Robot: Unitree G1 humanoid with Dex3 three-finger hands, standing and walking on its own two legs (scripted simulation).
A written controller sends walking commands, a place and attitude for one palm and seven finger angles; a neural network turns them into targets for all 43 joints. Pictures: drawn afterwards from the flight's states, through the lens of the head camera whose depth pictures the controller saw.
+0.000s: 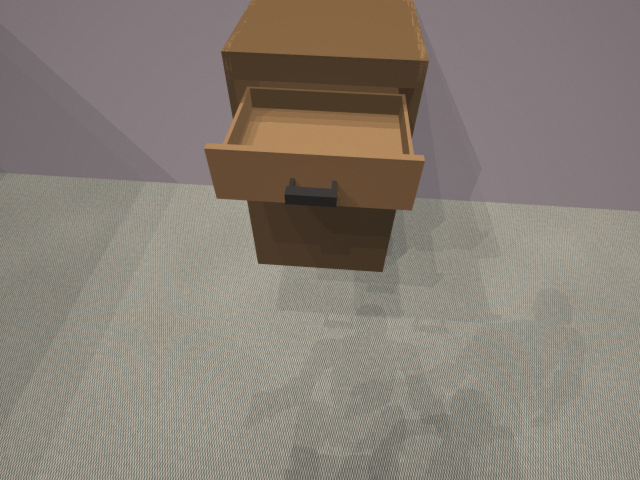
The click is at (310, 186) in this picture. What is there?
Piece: drawer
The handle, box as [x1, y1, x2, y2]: [285, 178, 336, 206]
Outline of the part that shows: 290,178 289,185 286,186 285,190 285,203 335,206 336,181 332,181 332,186 330,189 295,187 293,185 294,178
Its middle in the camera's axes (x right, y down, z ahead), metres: -0.02 -0.10 +0.82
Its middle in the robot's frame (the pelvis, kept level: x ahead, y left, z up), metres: +0.68 +0.06 -0.07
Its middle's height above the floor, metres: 0.70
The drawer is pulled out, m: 0.30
